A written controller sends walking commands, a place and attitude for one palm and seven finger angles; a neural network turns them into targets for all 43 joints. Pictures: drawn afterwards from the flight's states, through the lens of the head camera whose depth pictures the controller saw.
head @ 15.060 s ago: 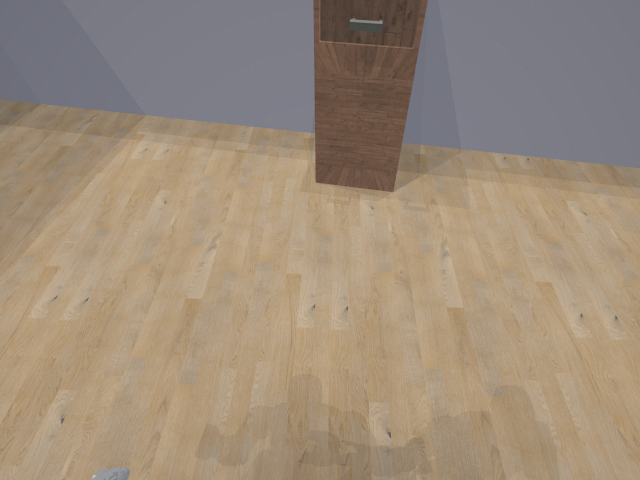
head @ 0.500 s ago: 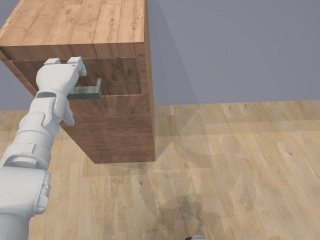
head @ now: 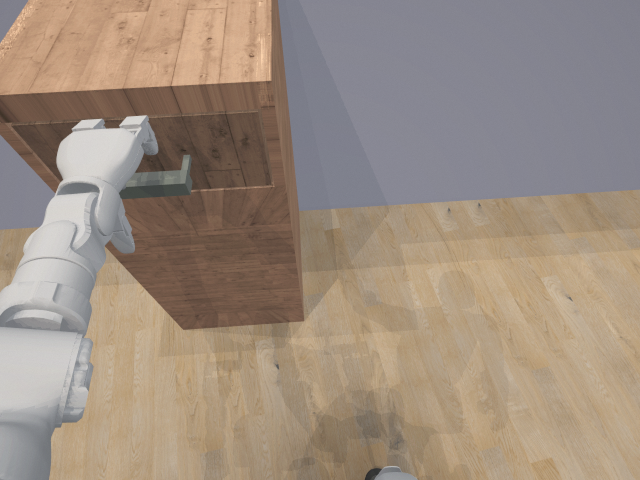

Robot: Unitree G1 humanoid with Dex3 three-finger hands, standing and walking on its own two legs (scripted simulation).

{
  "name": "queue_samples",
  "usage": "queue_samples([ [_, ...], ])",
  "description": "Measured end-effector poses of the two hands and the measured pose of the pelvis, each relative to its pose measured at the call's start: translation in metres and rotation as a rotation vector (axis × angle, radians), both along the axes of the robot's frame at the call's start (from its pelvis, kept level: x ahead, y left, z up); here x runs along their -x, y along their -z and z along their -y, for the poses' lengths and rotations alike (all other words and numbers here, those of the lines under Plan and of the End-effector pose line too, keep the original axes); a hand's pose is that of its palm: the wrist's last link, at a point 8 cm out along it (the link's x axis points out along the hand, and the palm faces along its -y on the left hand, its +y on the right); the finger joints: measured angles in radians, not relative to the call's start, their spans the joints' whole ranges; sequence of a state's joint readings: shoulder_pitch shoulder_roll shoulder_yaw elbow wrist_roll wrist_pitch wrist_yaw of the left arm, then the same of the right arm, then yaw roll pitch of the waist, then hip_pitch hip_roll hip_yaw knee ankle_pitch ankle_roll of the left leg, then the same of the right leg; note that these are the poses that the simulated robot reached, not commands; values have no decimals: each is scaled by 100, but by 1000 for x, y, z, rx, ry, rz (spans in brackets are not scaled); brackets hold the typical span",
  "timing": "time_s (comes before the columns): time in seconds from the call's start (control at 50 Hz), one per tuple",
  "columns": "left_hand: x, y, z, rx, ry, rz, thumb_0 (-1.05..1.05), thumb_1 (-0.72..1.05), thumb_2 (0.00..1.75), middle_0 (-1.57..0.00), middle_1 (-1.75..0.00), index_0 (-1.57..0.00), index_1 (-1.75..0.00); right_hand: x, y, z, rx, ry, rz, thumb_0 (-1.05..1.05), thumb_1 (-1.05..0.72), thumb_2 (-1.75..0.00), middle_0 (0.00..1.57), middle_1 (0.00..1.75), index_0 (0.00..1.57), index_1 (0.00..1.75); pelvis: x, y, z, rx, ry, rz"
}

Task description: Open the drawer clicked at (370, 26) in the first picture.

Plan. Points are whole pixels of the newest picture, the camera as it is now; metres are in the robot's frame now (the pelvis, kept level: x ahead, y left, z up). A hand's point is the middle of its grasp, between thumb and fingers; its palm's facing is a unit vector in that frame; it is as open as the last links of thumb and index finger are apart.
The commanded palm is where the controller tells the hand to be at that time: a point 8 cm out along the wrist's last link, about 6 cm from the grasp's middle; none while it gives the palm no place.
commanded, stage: re-aim the fingers above the handle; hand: left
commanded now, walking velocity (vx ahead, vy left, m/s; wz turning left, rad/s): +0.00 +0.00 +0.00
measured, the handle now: (153, 173) +0.55 +0.24 +0.01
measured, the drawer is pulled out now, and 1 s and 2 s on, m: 0.00 0.00 0.00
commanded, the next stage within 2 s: lower the fingers behind the handle in 1.38 s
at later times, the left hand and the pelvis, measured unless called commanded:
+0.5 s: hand (131, 180) +0.49 +0.24 +0.07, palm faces -0.06 +0.01 -1.00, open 13.8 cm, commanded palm +0.47 +0.24 +0.13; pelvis +0.00 +0.00 +0.00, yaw +0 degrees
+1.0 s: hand (126, 184) +0.48 +0.24 +0.08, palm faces -0.02 +0.01 -1.00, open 13.8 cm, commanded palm +0.46 +0.24 +0.13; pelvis +0.00 +0.00 +0.00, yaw +0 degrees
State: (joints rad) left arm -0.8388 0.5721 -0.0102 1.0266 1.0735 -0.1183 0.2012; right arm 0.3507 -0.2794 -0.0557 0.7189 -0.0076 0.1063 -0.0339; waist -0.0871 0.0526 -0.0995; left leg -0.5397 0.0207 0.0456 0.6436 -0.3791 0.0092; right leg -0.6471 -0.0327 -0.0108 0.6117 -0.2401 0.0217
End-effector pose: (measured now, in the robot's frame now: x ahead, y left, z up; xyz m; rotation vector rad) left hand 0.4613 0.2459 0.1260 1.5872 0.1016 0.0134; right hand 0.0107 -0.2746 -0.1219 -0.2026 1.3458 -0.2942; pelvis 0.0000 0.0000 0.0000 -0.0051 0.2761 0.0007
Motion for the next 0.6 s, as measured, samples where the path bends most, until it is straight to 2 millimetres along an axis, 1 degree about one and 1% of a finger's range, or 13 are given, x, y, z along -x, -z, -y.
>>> queue_samples([
  [0.1,0,-1,5,3,30,7,0,-49,31,-32,-120,-32,-120,3,-2,2,15,-5,6,1,-90,-90,20,30,21,30,3,0,0,1,-7,0],
  [0.24,-8,-4,14,11,31,36,0,-49,31,-32,-120,-32,-120,6,-2,2,19,-6,13,1,-90,-90,20,30,21,30,6,2,-1,0,-3,-9],
  [0.34,-13,-4,12,3,3,23,0,-49,31,-32,-120,-31,-120,11,-1,0,12,8,13,1,-90,-90,20,30,21,30,6,3,-2,-2,8,-16],
  [0.46,-12,0,9,2,10,-3,0,-49,31,-32,-120,-31,-120,15,-1,-2,8,18,-3,1,-90,-90,20,30,21,30,4,2,-2,-1,11,-18],
  [0.6,-8,-1,9,16,36,25,0,-49,31,-32,-120,-32,-120,12,0,-3,2,10,-16,1,-90,-90,20,30,21,30,0,2,-2,1,5,-16],
])
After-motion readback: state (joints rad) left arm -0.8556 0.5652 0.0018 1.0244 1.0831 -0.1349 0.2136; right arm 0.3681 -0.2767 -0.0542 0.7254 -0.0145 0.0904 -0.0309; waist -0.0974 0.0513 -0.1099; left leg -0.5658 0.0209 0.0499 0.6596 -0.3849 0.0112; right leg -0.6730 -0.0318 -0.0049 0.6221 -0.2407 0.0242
